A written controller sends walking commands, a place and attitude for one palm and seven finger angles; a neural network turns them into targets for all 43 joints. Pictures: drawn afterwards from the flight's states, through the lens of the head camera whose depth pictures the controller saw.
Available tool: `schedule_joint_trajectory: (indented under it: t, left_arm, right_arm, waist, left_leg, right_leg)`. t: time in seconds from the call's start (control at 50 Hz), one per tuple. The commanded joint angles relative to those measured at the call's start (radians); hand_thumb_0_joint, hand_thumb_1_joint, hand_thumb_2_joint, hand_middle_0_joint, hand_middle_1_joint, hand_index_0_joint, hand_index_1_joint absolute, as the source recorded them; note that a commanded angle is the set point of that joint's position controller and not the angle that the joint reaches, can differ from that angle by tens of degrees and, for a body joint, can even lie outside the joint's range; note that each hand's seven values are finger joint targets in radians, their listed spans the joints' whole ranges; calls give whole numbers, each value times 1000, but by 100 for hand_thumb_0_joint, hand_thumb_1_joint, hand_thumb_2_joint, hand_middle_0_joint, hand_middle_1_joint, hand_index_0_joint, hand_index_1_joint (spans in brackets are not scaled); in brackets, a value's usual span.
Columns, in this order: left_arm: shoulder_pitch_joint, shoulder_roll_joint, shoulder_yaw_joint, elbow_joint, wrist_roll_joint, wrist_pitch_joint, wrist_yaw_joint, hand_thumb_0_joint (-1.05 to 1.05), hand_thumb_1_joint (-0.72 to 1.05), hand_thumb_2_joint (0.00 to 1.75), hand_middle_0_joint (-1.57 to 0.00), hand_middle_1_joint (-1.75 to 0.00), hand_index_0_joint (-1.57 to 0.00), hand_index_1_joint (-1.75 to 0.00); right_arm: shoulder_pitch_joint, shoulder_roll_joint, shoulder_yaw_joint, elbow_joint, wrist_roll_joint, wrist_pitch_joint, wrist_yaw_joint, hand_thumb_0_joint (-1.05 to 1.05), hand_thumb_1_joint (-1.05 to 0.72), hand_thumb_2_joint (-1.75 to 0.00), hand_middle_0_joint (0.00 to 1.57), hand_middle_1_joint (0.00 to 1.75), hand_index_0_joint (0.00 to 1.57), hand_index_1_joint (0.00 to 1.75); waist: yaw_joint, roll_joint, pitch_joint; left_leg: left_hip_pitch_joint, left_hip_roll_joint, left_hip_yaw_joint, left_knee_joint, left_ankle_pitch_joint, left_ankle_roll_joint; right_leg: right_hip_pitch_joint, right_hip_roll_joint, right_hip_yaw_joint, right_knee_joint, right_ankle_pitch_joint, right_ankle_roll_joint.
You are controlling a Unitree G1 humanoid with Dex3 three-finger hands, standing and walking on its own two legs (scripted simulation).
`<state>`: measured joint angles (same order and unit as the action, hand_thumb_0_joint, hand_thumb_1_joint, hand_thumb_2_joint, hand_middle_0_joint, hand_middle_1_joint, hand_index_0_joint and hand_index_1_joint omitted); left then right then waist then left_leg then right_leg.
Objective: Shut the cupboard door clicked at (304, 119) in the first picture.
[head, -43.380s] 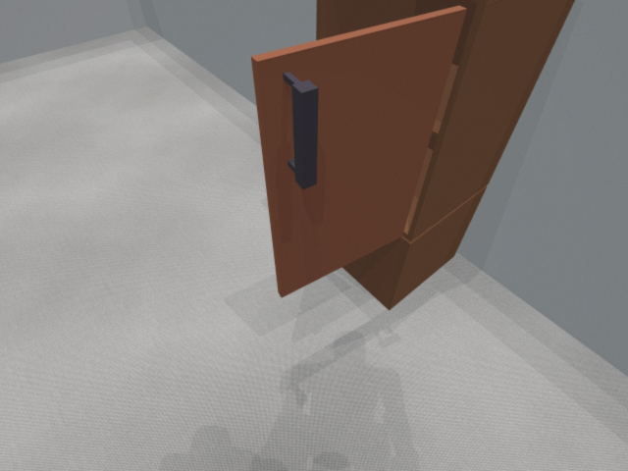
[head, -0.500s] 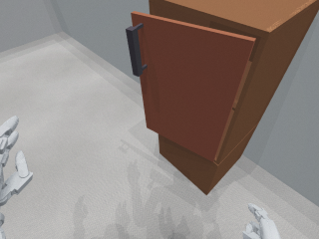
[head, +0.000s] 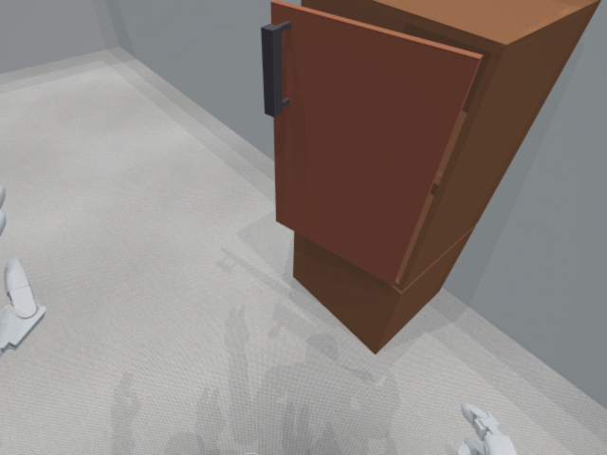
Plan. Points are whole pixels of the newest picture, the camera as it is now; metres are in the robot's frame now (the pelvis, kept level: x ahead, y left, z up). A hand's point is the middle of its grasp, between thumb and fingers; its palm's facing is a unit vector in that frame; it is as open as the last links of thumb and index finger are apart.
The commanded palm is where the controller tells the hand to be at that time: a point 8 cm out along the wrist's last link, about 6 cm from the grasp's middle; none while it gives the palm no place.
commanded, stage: step back with the hand held close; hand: left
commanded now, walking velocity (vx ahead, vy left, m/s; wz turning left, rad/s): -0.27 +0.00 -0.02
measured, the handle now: (279, 70) +0.77 +0.10 +0.16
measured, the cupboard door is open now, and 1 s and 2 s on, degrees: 13 13 13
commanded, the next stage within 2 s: stop stepping back and stand still in 0.34 s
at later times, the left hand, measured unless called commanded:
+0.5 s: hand out of the picture +0.05 +0.29 +0.19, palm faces +0.61 -0.69 -0.38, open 7.4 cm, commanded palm +0.00 +0.31 +0.20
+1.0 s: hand out of the picture +0.03 +0.25 +0.19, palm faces +0.42 -0.80 -0.42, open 7.4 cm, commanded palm -0.03 +0.29 +0.20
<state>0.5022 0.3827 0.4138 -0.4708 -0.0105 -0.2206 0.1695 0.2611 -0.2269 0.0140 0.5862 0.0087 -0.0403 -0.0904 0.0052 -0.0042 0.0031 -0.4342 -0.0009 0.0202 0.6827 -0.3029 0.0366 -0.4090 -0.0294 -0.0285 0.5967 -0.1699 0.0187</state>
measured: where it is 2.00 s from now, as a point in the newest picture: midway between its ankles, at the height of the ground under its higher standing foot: outside the picture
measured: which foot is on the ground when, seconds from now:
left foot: down 0.00-0.34, up 0.36-0.50, down 0.52-1.00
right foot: down 0.00-0.50, up 0.52-0.76, down 0.78-1.00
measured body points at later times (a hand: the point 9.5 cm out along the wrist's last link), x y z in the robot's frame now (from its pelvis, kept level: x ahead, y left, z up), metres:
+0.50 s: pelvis -0.11 +0.00 -0.01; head -0.12 +0.02 +0.44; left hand +0.01 +0.32 +0.21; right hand +0.08 -0.22 -0.09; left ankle -0.13 +0.12 -0.71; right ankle +0.09 -0.13 -0.71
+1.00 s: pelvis -0.18 +0.00 +0.01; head -0.20 +0.03 +0.46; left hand +0.00 +0.29 +0.21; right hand -0.07 -0.28 -0.07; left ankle -0.13 +0.09 -0.72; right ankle -0.21 -0.12 -0.72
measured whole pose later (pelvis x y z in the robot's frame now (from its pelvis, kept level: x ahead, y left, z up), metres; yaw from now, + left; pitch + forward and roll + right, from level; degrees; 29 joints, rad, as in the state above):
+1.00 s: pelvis -0.18 +0.00 +0.01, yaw -1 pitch -1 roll -1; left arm 0.57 0.44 0.43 -0.52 -0.03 -0.21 0.19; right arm 0.31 -0.25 -0.01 0.66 0.00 -0.06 -0.07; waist -0.04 -0.04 -0.04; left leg -0.34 0.02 0.07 0.59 -0.28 0.01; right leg -0.18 0.03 -0.03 0.54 -0.35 -0.01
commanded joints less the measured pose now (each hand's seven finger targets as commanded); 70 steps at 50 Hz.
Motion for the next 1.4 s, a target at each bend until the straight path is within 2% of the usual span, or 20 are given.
schedule_joint_trajectory:
  t: [0.0, 0.16, 0.24, 0.32, 0.36, 0.42, 0.46, 0.48, 0.5, 0.56, 0.7, 0.74, 0.76, 0.8, 0.86, 0.96, 1.04, 1.26, 1.28, 1.38]
  left_arm:
    - [-87, 247, 167, -233, -4, -87, 40, 0, 90, 90, -20, -30, -20, -30]
    - [-16, 241, 208, -202, -5, -113, 28, 0, 90, 90, -20, -30, -20, -30]
    - [-41, 234, 225, -148, 23, -107, 21, 0, 90, 90, -20, -30, -20, -30]
    - [-128, 271, 159, -211, -6, -71, 34, 0, 90, 90, -20, -30, -20, -30]
    - [-186, 289, 157, -244, -5, -45, 22, 0, 90, 90, -20, -30, -20, -30]
    - [-200, 277, 159, -284, -15, -64, 27, 0, 90, 90, -20, -30, -20, -30]
    - [-241, 243, 140, -297, -21, -84, 27, 0, 90, 90, -20, -30, -20, -30]
    - [-261, 217, 138, -317, -24, -99, 32, 0, 90, 90, -20, -30, -20, -30]
    - [-286, 236, 148, -343, -5, -103, 47, 0, 90, 90, -20, -30, -20, -30]
    - [-70, 188, 145, -224, -49, -66, 18, 0, 90, 90, -20, -30, -20, -30]
    - [-67, 193, 88, -200, -17, -12, 22, 0, 90, 90, -20, -30, -20, -30]
    - [-97, 231, 112, -204, -15, -10, 29, 0, 90, 90, -20, -30, -20, -30]
    - [-124, 264, 137, -220, -18, -13, 33, 0, 90, 90, -20, -30, -20, -30]
    - [-167, 363, 209, -249, -19, -36, 45, 0, 90, 90, -20, -30, -20, -30]
    - [-24, 256, 162, -225, -21, -31, 46, 0, 90, 90, -20, -30, -20, -30]
    - [2, 230, 140, -227, -26, -53, 41, 0, 90, 90, -20, -30, -20, -30]
    - [-19, 246, 163, -197, -18, -63, 37, 0, 90, 90, -20, -30, -20, -30]
    - [10, 211, 132, -189, -34, -21, 16, 0, 90, 90, -20, -30, -20, -30]
    - [-35, 9, -295, 552, 46, 138, -136, 0, 90, 90, -20, -30, -20, -30]
    - [-144, -15, -332, 692, 37, 217, -159, 0, 90, 90, -20, -30, -20, -30]
  right_arm:
    - [-102, -135, -58, -151, -8, -79, -14, 0, -90, -90, 20, 30, 20, 30]
    - [-103, -141, -69, -153, 3, -112, -6, 0, -90, -90, 20, 30, 20, 30]
    - [-112, -157, -85, -168, 9, -107, 2, 0, -90, -90, 20, 30, 20, 30]
    - [-129, -66, -78, -76, -6, -73, 39, 0, -90, -90, 20, 30, 20, 30]
    - [-92, -75, -80, -49, -28, -40, 47, 0, -90, -90, 20, 30, 20, 30]
    - [-93, -71, -59, -114, -11, -57, 16, 0, -90, -90, 20, 30, 20, 30]
    - [-48, -122, -63, -90, -7, -80, -4, 0, -90, -90, 20, 30, 20, 30]
    - [-52, -162, -68, -97, -17, -101, -7, 0, -90, -90, 20, 30, 20, 30]
    - [-50, -141, -82, -108, -25, -134, -17, 0, -90, -90, 20, 30, 20, 30]
    - [-64, -113, -100, -117, 1, -148, 22, 0, -90, -90, 20, 30, 20, 30]
    - [-118, -106, -42, -115, -5, -100, 26, 0, -90, -90, 20, 30, 20, 30]
    - [-115, -103, -42, -109, -11, -87, 17, 0, -90, -90, 20, 30, 20, 30]
    - [-110, -94, -46, -111, -12, -81, 15, 0, -90, -90, 20, 30, 20, 30]
    - [-139, -99, -36, -107, -25, -91, 19, 0, -90, -90, 20, 30, 20, 30]
    - [-115, -79, -42, -98, -3, -84, 16, 0, -90, -90, 20, 30, 20, 30]
    - [-100, -93, -54, -84, -7, -87, 3, 0, -90, -90, 20, 30, 20, 30]
    - [-118, -117, -53, -95, -11, -109, -16, 0, -90, -90, 20, 30, 20, 30]
    - [-107, -93, -38, -100, -19, -108, 4, 0, -90, -90, 20, 30, 20, 30]
    - [-166, -249, -73, 91, 8, -146, 95, 0, -90, -90, 20, 30, 20, 30]
    - [-70, -180, -60, 104, -11, -32, 84, 0, -90, -90, 20, 30, 20, 30]
  waist:
    - [-13, 81, -71]
    - [-2, 149, -119]
    - [-3, 144, -5]
    - [-11, -290, -17]
    - [-55, -315, -87]
    - [-17, -251, -38]
    - [-47, 25, -72]
    - [-51, 362, -60]
    - [-49, 450, -48]
    - [-27, 169, -119]
    - [-23, 219, -1]
    - [-29, 109, -31]
    - [-31, -32, -26]
    - [-7, -89, -25]
    - [0, -116, -106]
    - [-31, 14, -39]
    - [-25, 287, 17]
    - [-23, 84, -98]
    - [-36, 18, -30]
    - [-25, -173, -120]
  left_leg:
    - [-177, 80, -126, -237, -319, 26]
    - [-394, 186, -177, -327, -367, 66]
    - [-632, 194, -111, -264, -654, 78]
    - [38, -3, -10, 570, -238, -74]
    - [182, 2, -22, 751, -143, -82]
    - [231, 2, 4, 194, -269, -48]
    - [205, 25, -14, -278, -235, -19]
    - [96, 229, -229, -441, -284, 71]
    - [52, 393, -376, -449, -113, 132]
    - [135, 351, -257, -311, 171, 136]
    - [-54, 210, -70, -401, -400, 17]
    - [-52, 140, -10, -225, -323, -3]
    - [-75, 78, 29, -30, -220, -20]
    - [-152, 33, 32, 192, -117, -42]
    - [-131, 40, -10, 147, -112, -39]
    - [239, 28, 31, -224, 47, -12]
    - [84, 284, -386, -557, -415, 75]
    - [114, 123, -93, -369, -77, -28]
    - [113, 121, -53, -118, 309, -17]
    - [204, 124, -88, -84, 366, 7]
  right_leg:
    - [162, -48, 159, -121, -268, -47]
    - [387, 43, 103, 163, 19, -18]
    - [384, 42, 199, 176, -275, -36]
    - [-390, -339, 671, -493, -758, -237]
    - [-479, -268, 490, -508, -679, -179]
    - [-311, -140, 290, -380, -417, -94]
    - [-145, -68, 213, -75, -368, -35]
    - [-136, 58, 100, 314, -310, 5]
    - [-188, 76, 59, 605, -340, 33]
    - [-201, 49, 93, 650, -250, 27]
    - [243, 92, -91, -72, -226, -7]
    - [283, -4, 54, -210, -297, -83]
    - [239, -135, 278, -305, -324, -155]
    - [296, -312, 414, -341, 169, -248]
    - [402, -263, 297, -198, 444, -223]
    - [83, -125, 127, -196, -176, -103]
    - [91, 46, 8, 108, -296, -25]
    - [282, -17, 73, -233, -100, -60]
    - [139, -106, 43, -120, 200, -69]
    - [93, -89, 84, -99, 132, -90]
